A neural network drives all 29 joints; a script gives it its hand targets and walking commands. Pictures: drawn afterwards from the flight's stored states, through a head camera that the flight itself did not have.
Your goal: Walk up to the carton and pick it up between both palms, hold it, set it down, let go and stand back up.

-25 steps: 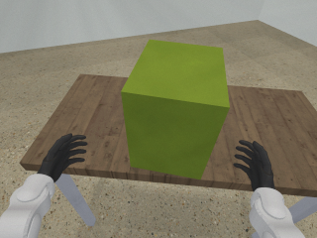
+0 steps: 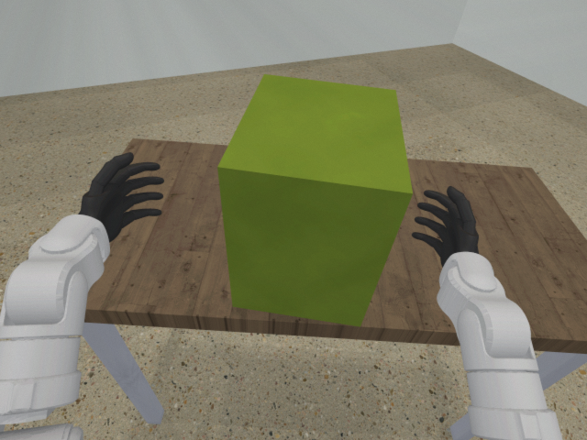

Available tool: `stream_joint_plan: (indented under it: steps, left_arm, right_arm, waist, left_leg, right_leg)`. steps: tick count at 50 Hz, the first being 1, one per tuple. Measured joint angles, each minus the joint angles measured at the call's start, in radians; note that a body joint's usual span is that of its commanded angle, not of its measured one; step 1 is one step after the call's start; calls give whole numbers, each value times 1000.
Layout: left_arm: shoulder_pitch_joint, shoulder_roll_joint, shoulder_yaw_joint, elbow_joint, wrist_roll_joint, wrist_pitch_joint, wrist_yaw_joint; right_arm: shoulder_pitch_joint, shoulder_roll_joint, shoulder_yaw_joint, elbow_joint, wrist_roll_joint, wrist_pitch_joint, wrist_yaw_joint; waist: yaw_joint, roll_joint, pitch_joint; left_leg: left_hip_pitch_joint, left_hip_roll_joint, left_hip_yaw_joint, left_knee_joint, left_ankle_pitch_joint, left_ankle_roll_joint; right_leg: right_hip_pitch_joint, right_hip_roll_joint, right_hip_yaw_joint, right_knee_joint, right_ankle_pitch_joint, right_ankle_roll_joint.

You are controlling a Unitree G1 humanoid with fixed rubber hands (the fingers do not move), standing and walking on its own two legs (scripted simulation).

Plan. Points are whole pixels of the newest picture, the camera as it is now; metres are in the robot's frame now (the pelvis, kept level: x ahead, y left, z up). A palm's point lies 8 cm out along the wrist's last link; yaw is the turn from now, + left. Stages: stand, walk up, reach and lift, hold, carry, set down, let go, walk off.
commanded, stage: reach and lift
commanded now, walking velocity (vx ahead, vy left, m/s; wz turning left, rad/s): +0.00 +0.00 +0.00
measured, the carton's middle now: (312, 200) +0.46 -0.01 +0.10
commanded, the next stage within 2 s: none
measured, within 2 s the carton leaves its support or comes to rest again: neither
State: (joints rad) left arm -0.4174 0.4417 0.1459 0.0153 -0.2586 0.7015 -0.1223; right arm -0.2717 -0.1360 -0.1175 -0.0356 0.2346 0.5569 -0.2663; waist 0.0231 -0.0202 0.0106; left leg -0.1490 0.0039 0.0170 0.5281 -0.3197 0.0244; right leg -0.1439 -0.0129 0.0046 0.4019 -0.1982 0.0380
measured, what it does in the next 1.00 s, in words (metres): stands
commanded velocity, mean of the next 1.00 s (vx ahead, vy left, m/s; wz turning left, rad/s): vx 0.00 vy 0.00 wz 0.00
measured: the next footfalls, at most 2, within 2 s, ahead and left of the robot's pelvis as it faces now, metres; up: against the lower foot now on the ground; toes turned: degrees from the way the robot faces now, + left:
none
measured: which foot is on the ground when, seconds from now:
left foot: down 0.00-1.00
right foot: down 0.00-1.00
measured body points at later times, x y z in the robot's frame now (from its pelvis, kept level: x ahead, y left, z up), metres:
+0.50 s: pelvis +0.00 +0.00 +0.00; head -0.01 +0.03 +0.45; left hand +0.43 +0.24 +0.22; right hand +0.41 -0.18 +0.19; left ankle -0.02 +0.09 -0.74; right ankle +0.02 -0.16 -0.74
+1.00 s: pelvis +0.01 +0.01 +0.00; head +0.01 +0.04 +0.45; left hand +0.48 +0.22 +0.24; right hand +0.45 -0.17 +0.22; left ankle -0.02 +0.09 -0.74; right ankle +0.02 -0.16 -0.74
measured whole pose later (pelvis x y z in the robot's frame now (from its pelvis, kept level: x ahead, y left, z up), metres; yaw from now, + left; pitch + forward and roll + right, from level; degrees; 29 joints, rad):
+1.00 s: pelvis +0.01 +0.01 +0.00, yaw +0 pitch -1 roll -3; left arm -1.21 0.50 -0.13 1.03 -0.28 0.45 -0.06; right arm -1.09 -0.20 -0.17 0.95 0.27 0.41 -0.18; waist -0.06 -0.03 0.01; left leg -0.19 0.00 0.02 0.53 -0.32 0.02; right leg -0.16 -0.01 0.00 0.36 -0.18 0.04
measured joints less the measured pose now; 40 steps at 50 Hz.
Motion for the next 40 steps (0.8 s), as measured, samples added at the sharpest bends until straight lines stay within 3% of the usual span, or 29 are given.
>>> stream_joint_plan:
  steps: [19, 28, 40]
  left_arm:
    - [-361, 36, -29, 387, 0, -12, 16]
    - [-523, 40, -111, 628, 0, -96, 28]
    - [-655, 45, -200, 789, 0, -160, 53]
  right_arm:
    - [-371, -27, -32, 377, 33, -1, 7]
    - [-538, -34, -32, 592, 34, -36, 33]
    - [-705, -50, -54, 813, 34, -91, 56]
  waist:
    - [-39, -4, 0]
    - [-61, -5, 0]
    - [-68, -7, 0]
  left_leg:
    - [-6, 0, 0, 0, 0, 0]
    - [-13, 0, 0, 0, -1, 0]
    - [-21, 0, 0, 0, -3, 0]
  right_leg:
    - [0, 0, 0, -12, 4, 0]
    - [0, 0, 0, -27, 11, 1]
    - [0, 0, 0, -43, 16, 1]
